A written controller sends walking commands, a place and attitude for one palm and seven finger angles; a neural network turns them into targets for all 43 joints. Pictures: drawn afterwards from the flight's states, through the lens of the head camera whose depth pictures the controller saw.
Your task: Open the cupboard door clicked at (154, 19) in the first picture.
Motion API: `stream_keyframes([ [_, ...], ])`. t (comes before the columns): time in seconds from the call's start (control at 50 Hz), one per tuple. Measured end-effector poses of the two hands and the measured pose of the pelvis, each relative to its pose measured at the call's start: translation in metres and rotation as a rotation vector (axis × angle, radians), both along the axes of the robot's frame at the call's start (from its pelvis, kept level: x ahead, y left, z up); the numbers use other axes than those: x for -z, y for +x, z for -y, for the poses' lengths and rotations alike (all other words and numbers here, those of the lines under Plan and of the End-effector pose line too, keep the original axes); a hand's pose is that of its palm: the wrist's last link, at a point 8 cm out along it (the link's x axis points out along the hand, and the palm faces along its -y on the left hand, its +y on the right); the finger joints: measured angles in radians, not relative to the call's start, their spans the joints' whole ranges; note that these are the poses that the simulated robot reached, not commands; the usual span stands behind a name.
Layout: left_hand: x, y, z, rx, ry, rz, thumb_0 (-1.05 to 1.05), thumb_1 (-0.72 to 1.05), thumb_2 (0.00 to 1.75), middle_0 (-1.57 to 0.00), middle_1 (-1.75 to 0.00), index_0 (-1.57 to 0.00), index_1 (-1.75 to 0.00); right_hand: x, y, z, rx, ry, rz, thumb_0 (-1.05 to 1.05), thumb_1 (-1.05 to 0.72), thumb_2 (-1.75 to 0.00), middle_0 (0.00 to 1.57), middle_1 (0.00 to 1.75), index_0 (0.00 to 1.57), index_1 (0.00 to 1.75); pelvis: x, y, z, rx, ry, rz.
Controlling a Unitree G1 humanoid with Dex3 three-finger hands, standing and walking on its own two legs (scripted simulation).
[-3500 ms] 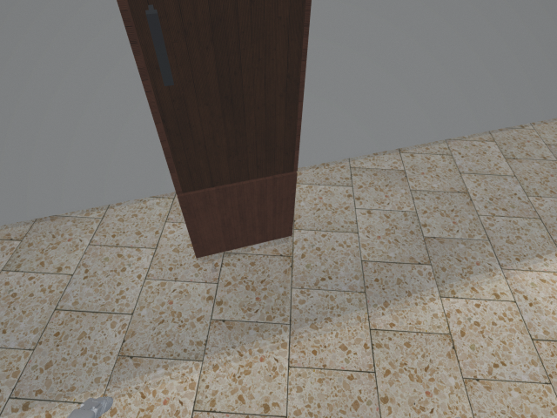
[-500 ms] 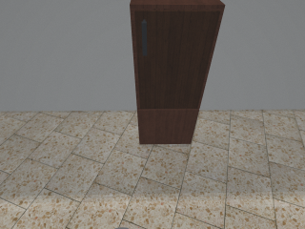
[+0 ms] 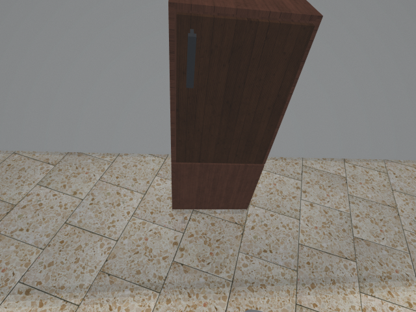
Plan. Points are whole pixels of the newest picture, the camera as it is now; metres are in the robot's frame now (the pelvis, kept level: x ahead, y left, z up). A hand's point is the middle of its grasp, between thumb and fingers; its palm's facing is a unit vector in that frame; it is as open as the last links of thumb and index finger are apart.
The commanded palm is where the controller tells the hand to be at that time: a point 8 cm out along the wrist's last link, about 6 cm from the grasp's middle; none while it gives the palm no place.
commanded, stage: take the last steps up to it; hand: left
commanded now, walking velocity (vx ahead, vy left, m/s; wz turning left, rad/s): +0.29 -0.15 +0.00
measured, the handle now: (190, 59) +0.74 +0.11 +0.13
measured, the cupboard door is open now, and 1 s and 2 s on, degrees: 0 0 0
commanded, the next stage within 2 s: come to a stop and stand still in 0.28 s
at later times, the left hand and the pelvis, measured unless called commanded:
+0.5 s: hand (177, 277) +0.24 +0.08 -0.17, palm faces +0.07 -0.97 -0.23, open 7.2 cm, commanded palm none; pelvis +0.19 -0.11 +0.00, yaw +2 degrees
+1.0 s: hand (156, 286) +0.22 +0.12 -0.18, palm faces +0.10 -0.97 -0.24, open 7.4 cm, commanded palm none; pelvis +0.19 -0.08 +0.00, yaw +1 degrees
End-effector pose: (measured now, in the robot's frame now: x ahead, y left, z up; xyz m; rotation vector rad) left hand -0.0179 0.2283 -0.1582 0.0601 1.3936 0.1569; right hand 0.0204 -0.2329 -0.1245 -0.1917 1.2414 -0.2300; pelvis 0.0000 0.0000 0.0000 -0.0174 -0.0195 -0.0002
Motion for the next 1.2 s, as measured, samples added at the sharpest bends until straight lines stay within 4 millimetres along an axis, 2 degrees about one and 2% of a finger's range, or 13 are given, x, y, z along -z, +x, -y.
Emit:
stream_keyframes([
  [0.12,-0.014,0.124,0.005,0.069,0.044,0.168,0.0,0.92,0.9,-0.19,-0.29,-0.19,-0.3,0.009,-0.018,0.011,0.064,0.053,-0.161,-0.01,-0.93,-0.9,0.2,0.3,0.2,0.3,0.001,0.046,0.02,0.005,0.015,-0.004],
  [0.22,-0.016,0.21,0.038,0.145,0.071,0.206,0.0,0.91,0.9,-0.2,-0.29,-0.19,-0.3,0.026,-0.024,0.025,0.133,0.122,-0.303,0.0,-0.91,-0.9,0.2,0.3,0.2,0.3,0.012,0.093,0.05,0.004,0.034,-0.015],
  [0.28,-0.01,0.247,0.061,0.155,0.095,0.24,0.0,0.91,0.9,-0.2,-0.29,-0.19,-0.3,0.042,-0.013,0.043,0.14,0.161,-0.39,0.0,-0.91,-0.9,0.2,0.3,0.2,0.3,0.027,0.123,0.073,-0.001,0.032,-0.017],
  [0.34,-0.012,0.257,0.082,0.126,0.094,0.229,0.0,0.91,0.9,-0.2,-0.29,-0.19,-0.3,0.045,0.022,0.063,0.117,0.16,-0.394,0.0,-0.91,-0.9,0.2,0.3,0.2,0.3,0.024,0.143,0.086,-0.011,0.025,-0.01],
  [0.44,-0.019,0.251,0.099,0.038,0.102,0.163,-0.01,0.94,0.9,-0.2,-0.29,-0.2,-0.3,0.034,0.119,0.094,0.033,0.114,-0.245,0.01,-0.91,-0.9,0.2,0.3,0.19,0.3,0.009,0.176,0.102,-0.035,0.011,-0.018],
  [0.52,-0.018,0.247,0.107,0.022,0.096,0.104,-0.01,0.95,0.9,-0.2,-0.29,-0.2,-0.3,0.028,0.195,0.104,-0.022,0.085,-0.118,0.0,-0.91,-0.9,0.19,0.3,0.19,0.3,0.004,0.197,0.108,-0.035,0.004,-0.029],
  [0.58,-0.013,0.244,0.111,-0.006,0.082,0.071,0.0,0.94,0.9,-0.2,-0.29,-0.2,-0.3,0.026,0.24,0.104,-0.053,0.069,-0.052,0.0,-0.92,-0.9,0.19,0.3,0.19,0.3,0.006,0.207,0.107,-0.032,-0.002,-0.025],
  [0.68,-0.002,0.236,0.108,-0.057,0.058,0.035,0.0,0.92,0.9,-0.2,-0.29,-0.2,-0.3,0.02,0.294,0.094,-0.112,0.049,0.017,0.0,-0.92,-0.9,0.19,0.3,0.19,0.3,0.01,0.217,0.099,-0.041,-0.004,-0.013],
  [0.76,0.009,0.23,0.094,-0.077,0.043,0.006,0.01,0.91,0.9,-0.2,-0.29,-0.2,-0.3,0.016,0.316,0.079,-0.143,0.033,0.058,0.0,-0.92,-0.9,0.19,0.3,0.19,0.3,0.015,0.219,0.087,-0.051,0.0,-0.008],
  [0.86,0.003,0.229,0.074,-0.063,0.063,-0.008,0.01,0.91,0.9,-0.2,-0.29,-0.2,-0.3,0.009,0.31,0.063,-0.152,0.034,0.072,0.0,-0.91,-0.9,0.2,0.3,0.19,0.3,0.009,0.21,0.078,-0.032,-0.002,-0.01],
  [1.0,-0.008,0.229,0.057,-0.018,0.107,0.026,0.01,0.91,0.9,-0.2,-0.29,-0.19,-0.3,0.006,0.27,0.064,-0.098,0.049,0.062,0.0,-0.91,-0.9,0.2,0.3,0.2,0.3,0.003,0.191,0.082,-0.018,-0.001,-0.023],
  [1.1,-0.014,0.226,0.07,0.026,0.112,0.053,0.01,0.91,0.9,-0.2,-0.29,-0.19,-0.3,0.01,0.228,0.084,-0.047,0.058,0.033,-0.01,-0.92,-0.9,0.2,0.3,0.2,0.3,0.002,0.176,0.093,-0.012,0.006,-0.014],
  [1.2,-0.018,0.212,0.1,0.045,0.115,0.096,0.01,0.91,0.9,-0.2,-0.29,-0.19,-0.3,0.027,0.175,0.111,-0.001,0.092,-0.048,0.0,-0.91,-0.9,0.2,0.3,0.2,0.3,0.006,0.161,0.113,-0.016,0.034,0.002],
])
